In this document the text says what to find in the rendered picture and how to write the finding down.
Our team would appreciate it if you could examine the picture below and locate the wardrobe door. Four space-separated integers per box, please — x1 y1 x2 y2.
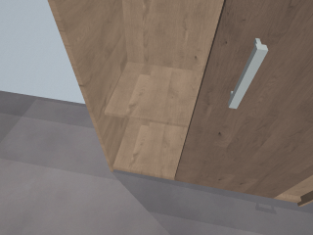
283 175 313 197
174 0 313 199

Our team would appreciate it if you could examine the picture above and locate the handle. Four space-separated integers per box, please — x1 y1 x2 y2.
228 38 268 109

